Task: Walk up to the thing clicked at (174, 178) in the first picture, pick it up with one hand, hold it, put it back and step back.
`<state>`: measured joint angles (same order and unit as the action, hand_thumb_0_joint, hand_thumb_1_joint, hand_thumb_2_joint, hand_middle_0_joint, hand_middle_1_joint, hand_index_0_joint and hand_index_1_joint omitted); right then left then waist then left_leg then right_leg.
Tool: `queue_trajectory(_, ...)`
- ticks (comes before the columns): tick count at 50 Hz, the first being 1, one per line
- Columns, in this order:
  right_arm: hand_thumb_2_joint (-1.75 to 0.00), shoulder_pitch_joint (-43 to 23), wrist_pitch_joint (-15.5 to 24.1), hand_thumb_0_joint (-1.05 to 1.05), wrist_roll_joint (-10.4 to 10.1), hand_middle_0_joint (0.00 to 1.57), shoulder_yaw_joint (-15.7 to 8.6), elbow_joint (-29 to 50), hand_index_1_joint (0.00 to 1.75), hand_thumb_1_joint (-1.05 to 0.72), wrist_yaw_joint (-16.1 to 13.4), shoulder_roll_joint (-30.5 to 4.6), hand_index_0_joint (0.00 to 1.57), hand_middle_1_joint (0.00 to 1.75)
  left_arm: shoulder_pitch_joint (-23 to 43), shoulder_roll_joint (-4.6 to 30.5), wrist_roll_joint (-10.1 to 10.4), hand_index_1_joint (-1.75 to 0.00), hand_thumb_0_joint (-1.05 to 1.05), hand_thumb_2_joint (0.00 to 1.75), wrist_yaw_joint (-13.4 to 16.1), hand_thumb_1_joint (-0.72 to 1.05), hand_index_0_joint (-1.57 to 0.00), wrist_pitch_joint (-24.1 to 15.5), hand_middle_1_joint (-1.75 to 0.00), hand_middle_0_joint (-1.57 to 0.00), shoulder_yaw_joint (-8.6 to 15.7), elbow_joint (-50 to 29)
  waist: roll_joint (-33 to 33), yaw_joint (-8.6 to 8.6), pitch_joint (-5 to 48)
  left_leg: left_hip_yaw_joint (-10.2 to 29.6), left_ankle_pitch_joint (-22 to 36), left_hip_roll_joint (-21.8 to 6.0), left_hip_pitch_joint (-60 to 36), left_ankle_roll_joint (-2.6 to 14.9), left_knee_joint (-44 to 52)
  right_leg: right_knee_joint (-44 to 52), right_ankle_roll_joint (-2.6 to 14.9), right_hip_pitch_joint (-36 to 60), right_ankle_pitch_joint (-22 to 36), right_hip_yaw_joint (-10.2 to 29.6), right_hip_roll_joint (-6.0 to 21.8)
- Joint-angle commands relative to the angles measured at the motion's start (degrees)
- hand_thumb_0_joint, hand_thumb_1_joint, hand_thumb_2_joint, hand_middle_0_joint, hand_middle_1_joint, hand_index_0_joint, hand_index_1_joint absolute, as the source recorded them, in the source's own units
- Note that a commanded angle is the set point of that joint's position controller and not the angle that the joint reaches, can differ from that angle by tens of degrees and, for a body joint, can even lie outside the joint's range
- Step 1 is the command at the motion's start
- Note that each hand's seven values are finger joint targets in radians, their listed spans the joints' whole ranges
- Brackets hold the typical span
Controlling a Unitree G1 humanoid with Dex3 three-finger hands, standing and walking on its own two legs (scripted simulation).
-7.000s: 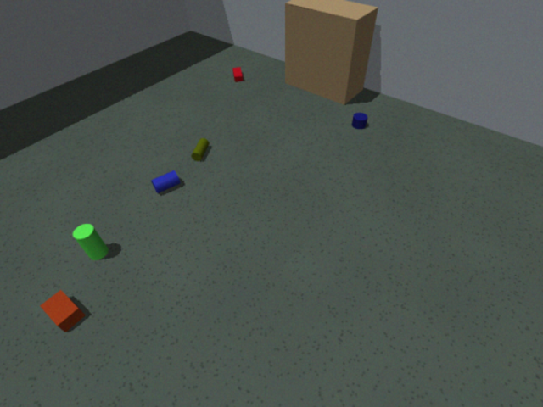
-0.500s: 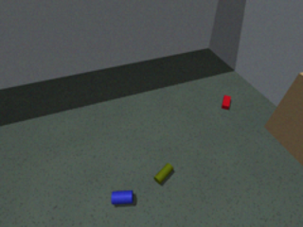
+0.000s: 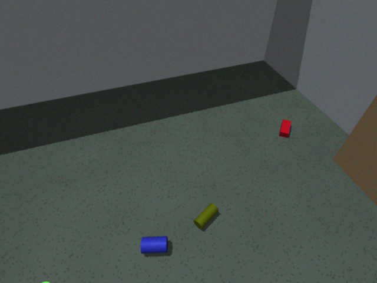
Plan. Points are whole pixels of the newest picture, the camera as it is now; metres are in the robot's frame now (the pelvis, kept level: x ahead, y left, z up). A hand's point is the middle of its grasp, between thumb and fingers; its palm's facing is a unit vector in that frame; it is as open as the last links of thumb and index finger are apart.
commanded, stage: stand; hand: left
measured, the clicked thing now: (154, 244) +0.49 +0.21 -0.74
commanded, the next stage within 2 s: walk up in 1.58 s
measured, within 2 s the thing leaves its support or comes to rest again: neither
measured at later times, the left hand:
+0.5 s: hand out of the picture +0.08 +0.25 -0.16, palm faces -0.04 -0.94 -0.34, open 7.4 cm
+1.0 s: hand out of the picture +0.09 +0.24 -0.16, palm faces -0.02 -0.94 -0.34, open 7.4 cm
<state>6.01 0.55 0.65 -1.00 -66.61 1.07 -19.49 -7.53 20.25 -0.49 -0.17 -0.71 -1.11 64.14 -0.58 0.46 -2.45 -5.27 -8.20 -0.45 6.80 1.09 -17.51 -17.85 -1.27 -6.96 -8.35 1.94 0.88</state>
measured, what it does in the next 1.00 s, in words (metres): stands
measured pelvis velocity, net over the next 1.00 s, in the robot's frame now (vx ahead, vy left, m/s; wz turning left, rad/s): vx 0.02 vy -0.01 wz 0.02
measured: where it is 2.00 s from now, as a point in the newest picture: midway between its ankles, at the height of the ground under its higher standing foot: outside the picture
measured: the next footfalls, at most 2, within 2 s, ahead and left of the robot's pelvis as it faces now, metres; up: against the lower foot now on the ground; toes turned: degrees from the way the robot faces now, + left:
right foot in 1.86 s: +0.13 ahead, -0.18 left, +0.00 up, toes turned +0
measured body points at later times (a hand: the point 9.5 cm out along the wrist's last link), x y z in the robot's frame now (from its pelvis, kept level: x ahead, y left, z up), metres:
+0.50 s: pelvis +0.01 +0.00 +0.00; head +0.02 +0.00 +0.45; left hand +0.09 +0.30 -0.13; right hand +0.09 -0.30 -0.13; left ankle +0.02 +0.10 -0.75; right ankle +0.02 -0.13 -0.75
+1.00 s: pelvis +0.02 -0.01 +0.00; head +0.03 -0.01 +0.45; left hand +0.09 +0.29 -0.13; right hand +0.10 -0.31 -0.13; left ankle +0.02 +0.10 -0.75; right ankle +0.02 -0.13 -0.75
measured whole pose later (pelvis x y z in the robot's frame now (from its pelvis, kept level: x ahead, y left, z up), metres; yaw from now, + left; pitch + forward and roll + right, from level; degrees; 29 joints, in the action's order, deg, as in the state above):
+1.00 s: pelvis +0.02 -0.01 +0.00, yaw +1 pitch -2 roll +0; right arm 5.4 0.7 0.4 -0.4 -65.5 0.6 -19.7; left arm -6.5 20.2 -0.5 0.0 -0.6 -0.8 64.2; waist -0.1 0.2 -2.7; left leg -4.1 -9.5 -0.8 5.3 0.3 -17.0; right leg -17.2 -0.6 -5.1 -10.0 0.8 0.5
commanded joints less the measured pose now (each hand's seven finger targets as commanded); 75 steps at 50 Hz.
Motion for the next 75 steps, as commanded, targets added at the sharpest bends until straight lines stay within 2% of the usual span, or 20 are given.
queue_trajectory(1,-0.90,-3.2,1.4,0.00,0.0,0.20,-2.0,3.7,0.30,-0.90,-1.0,-13.0,0.20,0.30,2.1,11.9,-0.1,-0.30,0.00,0.90,0.5,0.90,-0.20,-1.1,-0.30,-0.20,2.4,-3.4,1.4,-0.12,3.1,8.6,-0.4,-8.2,-3.0,0.35,4.0,2.8,2.42,-2.6,1.0,4.9,6.1)
queue_trajectory(5,-0.90,-2.6,1.5,0.00,0.0,0.20,-1.8,3.9,0.30,-0.90,-1.1,-12.6,0.20,0.30,2.7,12.0,-0.1,-0.30,0.00,0.90,0.6,0.90,-0.20,-1.1,-0.30,-0.20,2.5,-3.5,1.0,0.17,2.6,8.3,-0.2,-7.8,-2.1,0.26,4.1,3.2,2.35,-2.2,1.4,4.9,6.3)
queue_trajectory(7,-0.90,-2.8,1.5,0.00,0.0,0.20,-1.9,4.0,0.30,-0.90,-1.1,-12.9,0.20,0.30,2.5,11.7,-0.1,-0.30,0.00,0.90,0.6,0.90,-0.20,-1.1,-0.30,-0.20,2.4,-3.6,1.1,-0.08,3.3,8.2,1.8,-8.0,-2.7,0.31,3.6,3.0,2.29,-1.9,2.7,4.8,6.5)
queue_trajectory(10,-0.90,-3.2,1.5,0.00,-0.1,0.20,-1.8,4.0,0.30,-0.90,-1.1,-12.8,0.20,0.30,2.7,11.6,0.0,-0.30,0.00,0.90,0.6,0.90,-0.20,-1.1,-0.30,-0.20,2.4,-3.5,1.2,-0.09,2.6,8.6,0.9,-7.9,-2.0,0.22,3.9,3.1,2.33,-1.6,1.9,4.6,6.4)
queue_trajectory(14,-0.90,-3.1,1.6,0.00,0.0,0.20,-1.8,4.1,0.30,-0.90,-1.2,-13.0,0.20,0.30,3.0,11.7,-0.1,-0.30,0.00,0.90,0.5,0.90,-0.20,-1.0,-0.30,-0.20,2.5,-3.8,1.3,-0.12,4.0,8.1,3.3,-8.0,-3.4,0.10,3.5,2.9,2.40,-1.3,3.9,4.6,6.5)
queue_trajectory(17,-0.90,-3.4,1.5,0.00,-0.2,0.20,-1.7,3.9,0.30,-0.90,-1.1,-12.6,0.20,0.30,2.9,11.7,0.0,-0.30,0.00,0.90,0.5,0.90,-0.20,-1.0,-0.30,-0.20,2.3,-3.5,0.3,-0.11,3.0,8.4,2.7,-7.9,-3.1,-0.05,3.7,2.9,2.38,-1.9,2.5,4.5,6.3)
queue_trajectory(24,-0.90,-3.1,1.5,0.00,-0.2,0.20,-1.7,4.1,0.30,-0.90,-1.2,-12.7,0.20,0.30,2.7,11.8,-0.2,-0.30,0.00,0.90,0.6,0.90,-0.20,-1.0,-0.30,-0.20,2.5,-3.5,1.0,-0.03,4.7,7.9,6.4,-8.0,-4.3,0.08,2.9,2.6,2.31,-0.3,6.9,4.2,6.6)
queue_trajectory(33,-0.90,-3.3,1.4,0.00,-0.2,0.20,-1.5,4.3,0.30,-0.90,-1.4,-12.5,0.20,0.30,3.1,12.0,0.0,-0.30,0.00,0.90,0.7,0.90,-0.20,-0.9,-0.30,-0.20,2.7,-3.2,0.7,-0.14,3.6,8.2,5.7,-8.0,-3.5,-0.07,3.0,2.6,2.36,-0.1,5.6,4.2,6.7)
queue_trajectory(39,-0.90,-3.3,1.5,0.00,-0.1,0.20,-1.6,4.6,0.30,-0.90,-1.5,-12.8,0.20,0.30,3.2,11.9,-0.2,-0.30,0.00,0.90,0.7,0.90,-0.20,-1.0,-0.30,-0.20,2.8,-3.3,0.9,-0.20,5.0,8.2,7.5,-8.3,-4.9,0.06,2.5,2.4,2.36,0.3,7.5,4.1,6.9)
queue_trajectory(46,-0.90,-3.2,1.4,0.00,-0.2,0.20,-1.5,4.5,0.30,-0.90,-1.5,-12.7,0.20,0.30,3.2,11.4,0.0,-0.30,0.00,0.90,0.7,0.90,-0.20,-1.0,-0.30,-0.20,2.7,-3.1,0.7,-0.12,3.2,8.1,6.9,-7.9,-3.8,0.07,2.6,3.2,2.28,0.0,7.4,4.0,6.8)
queue_trajectory(50,-0.90,-3.1,1.4,0.00,-0.2,0.20,-1.5,4.6,0.30,-0.90,-1.4,-12.8,0.20,0.30,2.9,11.9,0.0,-0.30,0.00,0.90,0.7,0.90,-0.20,-1.1,-0.30,-0.20,2.9,-3.1,0.7,-0.18,3.8,8.2,5.9,-8.1,-4.4,0.01,2.8,3.4,2.48,0.1,6.6,4.3,6.9)
queue_trajectory(51,-0.90,-3.0,1.4,0.00,0.0,0.20,-1.6,4.8,0.30,-0.90,-1.5,-12.9,0.20,0.30,3.2,12.1,-0.1,-0.30,0.00,0.90,0.7,0.90,-0.20,-1.1,-0.30,-0.20,3.0,-3.4,0.9,-0.19,4.8,8.0,6.8,-8.1,-4.7,0.13,2.5,3.3,2.50,0.8,7.9,4.3,7.1)
queue_trajectory(56,-0.90,-3.3,1.4,0.00,-0.2,0.20,-1.5,4.7,0.30,-0.90,-1.5,-12.6,0.20,0.30,3.1,11.9,-0.1,-0.30,0.00,0.90,0.7,0.90,-0.20,-0.9,-0.30,-0.20,2.9,-3.1,0.7,-0.24,3.3,8.4,6.1,-8.1,-4.3,-0.16,3.0,3.2,2.57,-0.4,6.0,3.9,6.6)
queue_trajectory(68,-0.90,-2.8,1.4,0.00,-0.1,0.20,-1.5,5.0,0.30,-0.90,-1.6,-12.7,0.20,0.30,3.0,12.3,-0.2,-0.30,0.00,0.90,0.8,0.90,-0.20,-1.1,-0.30,-0.20,3.1,-3.3,1.0,-0.17,4.7,8.3,7.1,-8.2,-4.4,0.22,2.4,3.1,2.47,1.1,8.2,4.0,7.0)
queue_trajectory(75,-0.90,-2.3,1.4,0.00,-0.1,0.20,-1.4,4.9,0.30,-0.90,-1.6,-12.7,0.20,0.30,2.8,11.9,-0.1,-0.30,0.00,0.90,0.7,0.90,-0.20,-1.0,-0.30,-0.20,3.0,-3.3,1.1,-0.30,3.1,8.4,5.5,-8.1,-3.3,0.07,3.1,3.3,2.61,0.5,5.7,3.9,6.7)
